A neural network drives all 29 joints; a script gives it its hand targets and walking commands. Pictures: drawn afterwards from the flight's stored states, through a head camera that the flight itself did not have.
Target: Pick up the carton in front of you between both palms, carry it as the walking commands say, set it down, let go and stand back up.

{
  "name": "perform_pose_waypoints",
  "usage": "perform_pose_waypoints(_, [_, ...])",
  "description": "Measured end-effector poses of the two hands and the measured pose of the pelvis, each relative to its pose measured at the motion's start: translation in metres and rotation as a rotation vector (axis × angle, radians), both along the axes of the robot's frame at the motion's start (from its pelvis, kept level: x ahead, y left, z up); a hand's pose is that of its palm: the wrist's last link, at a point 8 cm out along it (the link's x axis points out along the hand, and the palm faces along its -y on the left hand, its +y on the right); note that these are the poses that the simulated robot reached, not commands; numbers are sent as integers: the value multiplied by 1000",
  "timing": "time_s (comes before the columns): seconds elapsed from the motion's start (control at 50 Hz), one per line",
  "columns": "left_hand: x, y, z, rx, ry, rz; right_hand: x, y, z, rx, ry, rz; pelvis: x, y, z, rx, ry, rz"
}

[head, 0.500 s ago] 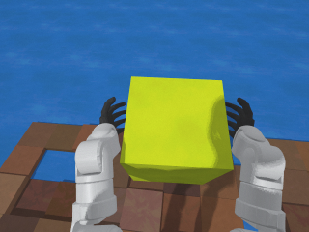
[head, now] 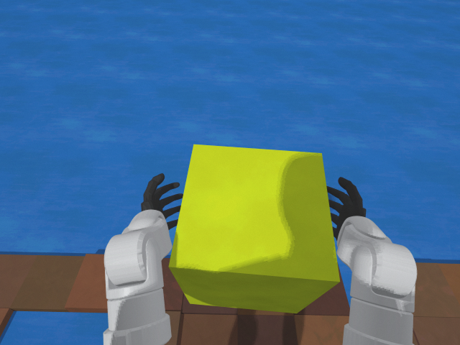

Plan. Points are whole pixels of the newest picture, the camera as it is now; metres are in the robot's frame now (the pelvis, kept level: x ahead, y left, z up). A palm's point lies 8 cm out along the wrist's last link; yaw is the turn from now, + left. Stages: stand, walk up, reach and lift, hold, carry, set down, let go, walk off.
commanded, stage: carry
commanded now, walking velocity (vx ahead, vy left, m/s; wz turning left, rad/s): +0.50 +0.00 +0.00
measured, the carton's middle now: (249, 235) +0.33 -0.01 +0.03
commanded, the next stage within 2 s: none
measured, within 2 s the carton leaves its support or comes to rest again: neither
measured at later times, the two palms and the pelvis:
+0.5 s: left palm (193, 116) +0.63 +0.12 +0.07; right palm (317, 115) +0.65 -0.20 +0.07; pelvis +0.31 -0.05 -0.03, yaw +0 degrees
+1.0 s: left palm (198, 63) +0.92 +0.12 +0.07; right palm (293, 64) +0.91 -0.18 +0.08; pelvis +0.64 -0.02 -0.01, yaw -1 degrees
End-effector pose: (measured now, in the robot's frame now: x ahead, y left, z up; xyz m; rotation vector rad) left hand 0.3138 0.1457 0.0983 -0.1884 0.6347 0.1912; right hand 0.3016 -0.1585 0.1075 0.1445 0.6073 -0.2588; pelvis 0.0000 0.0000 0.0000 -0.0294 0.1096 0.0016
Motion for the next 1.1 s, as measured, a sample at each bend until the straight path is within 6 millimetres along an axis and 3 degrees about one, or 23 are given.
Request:
perform_pose_waypoints(0.12, [66,-12,-18,56,3,-39,70,-10,-21,-19,13,36,81,-11,-9,26,-10,-10])
perform_pose_waypoints(0.22, [137,-25,-36,100,-33,-10,151,-25,-47,-3,-24,62,160,-30,-38,45,-39,11])
perform_pose_waypoints(0.3, [183,-26,-48,113,10,35,207,-29,-64,1,19,65,201,-39,-41,36,-42,13])
perform_pose_waypoints(0.38, [230,-26,-45,92,6,69,263,-30,-60,6,17,51,240,-46,-34,39,-42,13])
perform_pose_waypoints(0.5, [318,-30,-25,100,-47,60,351,-37,-39,-38,-35,29,308,-48,-29,39,-32,3])
perform_pose_waypoints(0.6, [392,-31,-21,94,-56,40,421,-36,-35,-34,-45,14,377,-40,-30,40,-27,-13])
perform_pose_waypoints(0.7, [470,-22,-34,72,-67,19,492,-27,-44,-30,-57,-1,456,-24,-45,33,-35,-23])
perform_pose_waypoints(0.76, [510,-18,-49,66,-40,-6,522,-22,-53,-17,-31,-12,495,-17,-46,47,-38,-21])
perform_pose_waypoints(0.84, [542,-19,-54,34,15,-22,541,-18,-61,38,20,-14,540,-11,-29,34,-28,-27])
perform_pose_waypoints(0.98, [596,-22,-28,65,-28,-86,598,-17,-33,-24,-11,39,628,-15,-11,18,-13,-27])
perform_pose_waypoints(1.1, [644,-32,-19,76,-51,-55,657,-27,-24,-36,-37,84,718,-34,-16,34,-28,-27])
